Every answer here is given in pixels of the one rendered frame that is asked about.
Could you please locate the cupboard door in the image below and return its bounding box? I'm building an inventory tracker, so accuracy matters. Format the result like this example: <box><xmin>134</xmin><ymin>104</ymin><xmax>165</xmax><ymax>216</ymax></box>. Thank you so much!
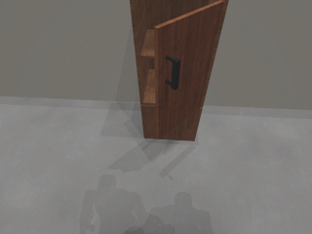
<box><xmin>154</xmin><ymin>0</ymin><xmax>224</xmax><ymax>139</ymax></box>

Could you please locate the handle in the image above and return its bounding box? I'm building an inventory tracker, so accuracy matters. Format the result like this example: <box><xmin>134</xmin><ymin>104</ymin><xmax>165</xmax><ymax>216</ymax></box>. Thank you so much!
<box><xmin>165</xmin><ymin>55</ymin><xmax>181</xmax><ymax>90</ymax></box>

